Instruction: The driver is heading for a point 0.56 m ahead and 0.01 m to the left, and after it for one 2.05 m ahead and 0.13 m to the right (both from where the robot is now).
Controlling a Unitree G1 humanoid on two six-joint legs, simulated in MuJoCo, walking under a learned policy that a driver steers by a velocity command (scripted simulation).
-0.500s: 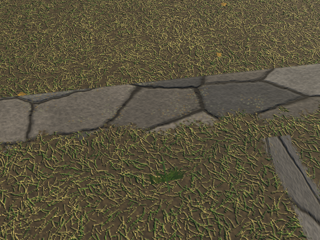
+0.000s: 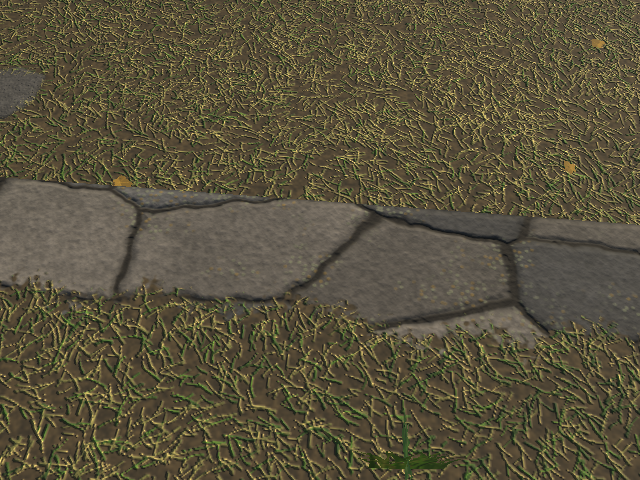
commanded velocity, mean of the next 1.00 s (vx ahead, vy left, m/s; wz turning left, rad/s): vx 0.50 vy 0.00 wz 0.17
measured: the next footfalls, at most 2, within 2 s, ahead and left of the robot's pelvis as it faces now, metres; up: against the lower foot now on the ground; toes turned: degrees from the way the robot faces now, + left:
right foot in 0.36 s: +0.40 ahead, -0.11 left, +0.00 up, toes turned +16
left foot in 0.84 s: +0.56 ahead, +0.20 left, +0.00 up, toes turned +10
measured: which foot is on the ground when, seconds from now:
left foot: down 0.00-0.38, up 0.40-0.82, down 0.84-1.00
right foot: up 0.00-0.34, down 0.36-0.84, up 0.86-1.00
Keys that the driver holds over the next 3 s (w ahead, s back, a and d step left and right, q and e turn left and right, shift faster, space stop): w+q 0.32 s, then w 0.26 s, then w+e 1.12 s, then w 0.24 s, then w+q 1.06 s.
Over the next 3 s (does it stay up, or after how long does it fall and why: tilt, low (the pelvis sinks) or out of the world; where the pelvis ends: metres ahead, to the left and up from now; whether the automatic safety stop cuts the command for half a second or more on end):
stays up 1.53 -0.11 -0.03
